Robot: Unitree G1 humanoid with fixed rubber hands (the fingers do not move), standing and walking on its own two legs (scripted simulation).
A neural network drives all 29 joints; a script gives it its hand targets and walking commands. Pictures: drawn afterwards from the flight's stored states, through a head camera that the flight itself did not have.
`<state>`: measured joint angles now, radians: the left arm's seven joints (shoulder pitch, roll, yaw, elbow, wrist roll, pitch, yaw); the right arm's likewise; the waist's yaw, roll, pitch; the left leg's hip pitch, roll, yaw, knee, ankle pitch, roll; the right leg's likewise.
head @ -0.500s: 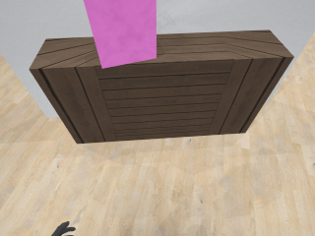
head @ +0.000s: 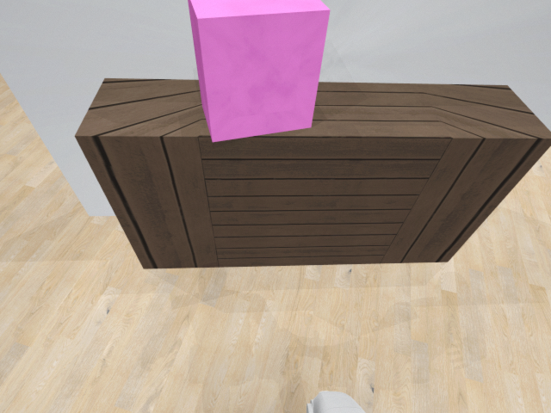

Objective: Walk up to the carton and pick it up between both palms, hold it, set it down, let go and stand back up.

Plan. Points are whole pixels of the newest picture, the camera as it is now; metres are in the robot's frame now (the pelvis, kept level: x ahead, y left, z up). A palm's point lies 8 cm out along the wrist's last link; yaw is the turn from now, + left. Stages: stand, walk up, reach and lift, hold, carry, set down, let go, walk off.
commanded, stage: walk up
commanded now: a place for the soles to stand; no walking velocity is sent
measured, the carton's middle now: (255, 65) +0.86 +0.03 +0.06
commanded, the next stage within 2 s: none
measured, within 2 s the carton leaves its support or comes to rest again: neither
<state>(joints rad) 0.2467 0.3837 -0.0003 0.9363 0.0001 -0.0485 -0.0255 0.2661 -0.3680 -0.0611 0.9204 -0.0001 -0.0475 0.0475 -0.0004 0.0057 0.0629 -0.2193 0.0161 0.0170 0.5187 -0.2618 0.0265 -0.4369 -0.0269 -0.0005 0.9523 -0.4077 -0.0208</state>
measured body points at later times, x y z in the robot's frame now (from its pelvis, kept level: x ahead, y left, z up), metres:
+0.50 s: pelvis +0.13 -0.02 -0.01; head +0.16 -0.04 +0.44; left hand +0.19 +0.29 -0.12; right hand +0.20 -0.33 -0.14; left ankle +0.16 +0.11 -0.72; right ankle +0.15 -0.14 -0.74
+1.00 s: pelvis +0.13 -0.01 -0.01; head +0.16 -0.02 +0.44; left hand +0.25 +0.29 -0.12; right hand +0.21 -0.32 -0.13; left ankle +0.18 +0.10 -0.74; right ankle +0.14 -0.14 -0.74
